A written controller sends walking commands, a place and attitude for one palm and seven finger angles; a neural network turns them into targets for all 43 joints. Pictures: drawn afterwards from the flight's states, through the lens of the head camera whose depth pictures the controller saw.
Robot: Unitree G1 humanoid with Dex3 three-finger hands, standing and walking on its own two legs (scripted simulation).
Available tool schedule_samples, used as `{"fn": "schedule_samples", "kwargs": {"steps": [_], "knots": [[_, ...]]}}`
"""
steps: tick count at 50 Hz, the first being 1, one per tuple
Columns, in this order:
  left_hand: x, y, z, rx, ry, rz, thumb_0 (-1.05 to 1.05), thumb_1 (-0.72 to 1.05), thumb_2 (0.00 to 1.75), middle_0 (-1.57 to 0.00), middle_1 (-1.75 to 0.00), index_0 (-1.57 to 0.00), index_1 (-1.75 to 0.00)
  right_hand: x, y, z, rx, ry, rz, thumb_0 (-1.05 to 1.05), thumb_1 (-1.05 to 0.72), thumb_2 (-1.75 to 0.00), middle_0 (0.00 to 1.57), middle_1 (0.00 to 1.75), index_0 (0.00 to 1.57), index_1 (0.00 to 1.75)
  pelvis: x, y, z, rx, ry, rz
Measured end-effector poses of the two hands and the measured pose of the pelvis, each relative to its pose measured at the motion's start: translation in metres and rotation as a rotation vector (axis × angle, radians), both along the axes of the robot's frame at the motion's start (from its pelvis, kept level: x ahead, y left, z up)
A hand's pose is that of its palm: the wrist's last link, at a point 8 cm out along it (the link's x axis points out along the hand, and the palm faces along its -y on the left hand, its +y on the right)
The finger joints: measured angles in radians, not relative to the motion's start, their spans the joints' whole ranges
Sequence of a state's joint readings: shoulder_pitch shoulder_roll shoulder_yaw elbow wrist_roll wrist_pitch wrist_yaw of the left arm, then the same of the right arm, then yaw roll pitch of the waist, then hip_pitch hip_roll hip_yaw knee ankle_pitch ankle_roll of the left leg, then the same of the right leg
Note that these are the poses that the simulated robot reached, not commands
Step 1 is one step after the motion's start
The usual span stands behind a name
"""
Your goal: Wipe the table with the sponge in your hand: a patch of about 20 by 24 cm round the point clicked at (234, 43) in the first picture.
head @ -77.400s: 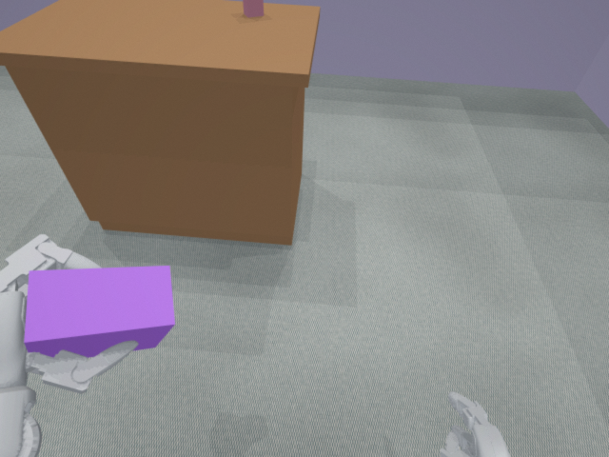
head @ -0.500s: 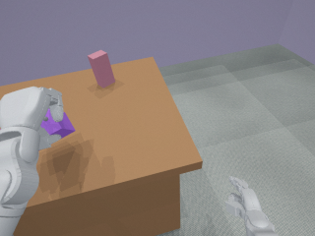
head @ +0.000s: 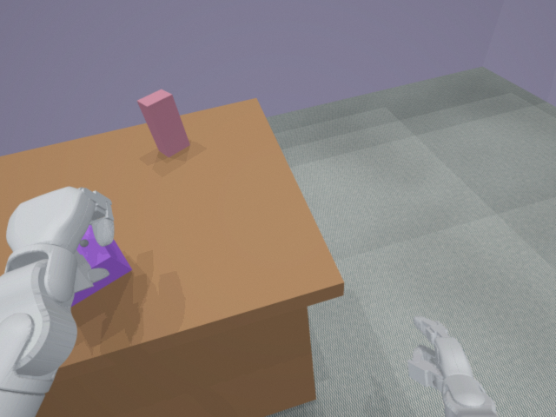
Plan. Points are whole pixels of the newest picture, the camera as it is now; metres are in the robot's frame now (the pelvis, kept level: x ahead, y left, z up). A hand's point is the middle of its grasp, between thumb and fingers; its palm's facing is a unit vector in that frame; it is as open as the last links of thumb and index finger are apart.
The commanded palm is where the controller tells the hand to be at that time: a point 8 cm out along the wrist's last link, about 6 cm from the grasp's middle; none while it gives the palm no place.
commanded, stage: move the sponge above the wiping area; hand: left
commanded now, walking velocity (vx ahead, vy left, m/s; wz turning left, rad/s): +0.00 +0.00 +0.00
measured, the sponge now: (83, 269) +0.26 +0.34 +0.09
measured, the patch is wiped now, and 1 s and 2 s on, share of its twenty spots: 0.85 0.85 0.85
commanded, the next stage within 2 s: none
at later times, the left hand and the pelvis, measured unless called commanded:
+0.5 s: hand (90, 243) +0.26 +0.28 +0.17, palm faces +0.08 -0.02 -1.00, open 6.9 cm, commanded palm +0.22 +0.29 +0.24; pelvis +0.00 +0.00 +0.00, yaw +0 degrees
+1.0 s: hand (78, 234) +0.26 +0.29 +0.18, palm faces +0.18 -0.02 -0.98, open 6.9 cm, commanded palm +0.21 +0.29 +0.24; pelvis -0.01 +0.00 +0.00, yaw +0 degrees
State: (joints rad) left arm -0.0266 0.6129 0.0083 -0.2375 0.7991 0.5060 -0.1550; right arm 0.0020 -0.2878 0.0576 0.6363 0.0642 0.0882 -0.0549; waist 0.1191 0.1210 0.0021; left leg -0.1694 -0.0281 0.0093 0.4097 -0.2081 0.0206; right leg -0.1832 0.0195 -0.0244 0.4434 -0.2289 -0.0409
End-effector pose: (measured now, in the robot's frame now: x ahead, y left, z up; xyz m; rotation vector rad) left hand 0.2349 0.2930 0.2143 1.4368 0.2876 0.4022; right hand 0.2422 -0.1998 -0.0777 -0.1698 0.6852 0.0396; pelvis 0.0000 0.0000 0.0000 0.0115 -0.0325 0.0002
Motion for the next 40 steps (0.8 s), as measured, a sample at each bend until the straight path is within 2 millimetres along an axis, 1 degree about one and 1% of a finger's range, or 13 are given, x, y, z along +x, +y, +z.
{"fn": "schedule_samples", "kwargs": {"steps": [2, 6, 8, 11, 15, 17, 19, 23, 25, 27, 32, 36, 40], "knots": [[0.0, -0.007, -0.009, 0.021, 0.041, -0.029, -0.01, -0.36, 1.05, -0.75, -1.45, -1.21, -1.6, 0.0, -0.004, -0.001, -0.01, -0.002, -0.005, 0.01, -0.9, -0.9, 0.2, 0.3, 0.21, 0.3, 0.0, -0.001, -0.001, 0.001, 0.0, -0.002], [0.004, -0.014, -0.005, 0.079, 0.047, -0.088, -0.01, -0.36, 1.06, -0.75, -1.46, -1.21, -1.6, -0.002, -0.01, -0.002, -0.033, 0.003, -0.007, 0.01, -0.9, -0.9, 0.2, 0.3, 0.2, 0.3, 0.0, -0.004, -0.001, 0.003, -0.006, 0.002], [0.006, -0.011, 0.0, 0.086, 0.027, -0.094, -0.01, -0.37, 1.06, -0.75, -1.46, -1.21, -1.6, -0.003, -0.012, -0.002, -0.035, 0.005, -0.011, 0.01, -0.9, -0.9, 0.2, 0.3, 0.2, 0.3, 0.001, -0.006, -0.001, 0.002, -0.007, 0.001], [0.009, -0.002, 0.004, 0.077, 0.003, -0.067, -0.01, -0.37, 1.06, -0.75, -1.45, -1.21, -1.6, -0.006, -0.014, -0.003, -0.029, 0.01, -0.021, 0.01, -0.9, -0.9, 0.2, 0.3, 0.2, 0.3, 0.002, -0.008, -0.001, 0.001, -0.007, -0.002], [0.009, 0.009, 0.001, 0.058, 0.017, -0.012, -0.01, -0.37, 1.06, -0.75, -1.45, -1.21, -1.6, -0.01, -0.018, -0.006, -0.024, 0.019, -0.027, 0.01, -0.9, -0.9, 0.2, 0.3, 0.2, 0.3, 0.003, -0.009, -0.001, 0.0, -0.004, -0.001], [0.007, 0.007, -0.002, 0.05, 0.031, -0.013, -0.01, -0.36, 1.06, -0.75, -1.44, -1.21, -1.6, -0.011, -0.019, -0.007, -0.024, 0.019, -0.03, 0.01, -0.9, -0.9, 0.2, 0.3, 0.2, 0.3, 0.003, -0.009, -0.001, 0.0, -0.004, -0.001], [0.005, 0.001, -0.005, 0.048, 0.042, -0.041, -0.01, -0.36, 1.06, -0.75, -1.44, -1.21, -1.6, -0.011, -0.019, -0.008, -0.024, 0.016, -0.032, 0.01, -0.9, -0.9, 0.2, 0.3, 0.2, 0.3, 0.003, -0.007, -0.002, -0.001, -0.004, 0.0], [0.0, -0.011, -0.001, 0.071, 0.028, -0.11, -0.01, -0.36, 1.06, -0.75, -1.45, -1.21, -1.6, -0.01, -0.016, -0.008, -0.025, 0.01, -0.03, 0.01, -0.9, -0.9, 0.2, 0.3, 0.2, 0.3, 0.003, -0.005, -0.002, -0.001, -0.009, -0.001], [-0.002, -0.014, 0.003, 0.078, 0.007, -0.129, -0.01, -0.36, 1.06, -0.75, -1.44, -1.21, -1.6, -0.009, -0.013, -0.008, -0.02, 0.007, -0.027, 0.01, -0.9, -0.9, 0.2, 0.3, 0.2, 0.3, 0.003, -0.004, -0.002, 0.0, -0.011, 0.0], [-0.003, -0.011, 0.007, 0.082, -0.015, -0.124, -0.01, -0.36, 1.06, -0.75, -1.44, -1.21, -1.6, -0.009, -0.009, -0.007, -0.013, 0.005, -0.023, 0.01, -0.9, -0.9, 0.2, 0.3, 0.2, 0.3, 0.002, -0.004, -0.002, 0.0, -0.013, -0.004], [-0.009, 0.004, 0.015, 0.073, -0.055, -0.046, -0.02, -0.36, 1.06, -0.75, -1.44, -1.21, -1.6, -0.006, -0.001, -0.003, 0.003, -0.004, -0.01, 0.01, -0.9, -0.9, 0.2, 0.3, 0.2, 0.3, 0.0, -0.002, -0.001, -0.001, -0.015, -0.006], [-0.013, 0.009, 0.01, 0.043, -0.033, -0.008, -0.02, -0.36, 1.06, -0.75, -1.44, -1.21, -1.6, -0.004, 0.003, 0.0, 0.004, -0.015, -0.001, 0.01, -0.9, -0.9, 0.2, 0.3, 0.21, 0.3, -0.003, 0.0, -0.001, -0.001, -0.015, 0.002], [-0.014, -0.002, -0.003, 0.024, 0.017, -0.052, -0.02, -0.36, 1.06, -0.75, -1.44, -1.21, -1.6, -0.001, 0.007, 0.003, -0.004, -0.032, 0.01, 0.01, -0.9, -0.9, 0.2, 0.3, 0.21, 0.3, -0.006, 0.003, -0.001, -0.002, -0.019, 0.01]]}}
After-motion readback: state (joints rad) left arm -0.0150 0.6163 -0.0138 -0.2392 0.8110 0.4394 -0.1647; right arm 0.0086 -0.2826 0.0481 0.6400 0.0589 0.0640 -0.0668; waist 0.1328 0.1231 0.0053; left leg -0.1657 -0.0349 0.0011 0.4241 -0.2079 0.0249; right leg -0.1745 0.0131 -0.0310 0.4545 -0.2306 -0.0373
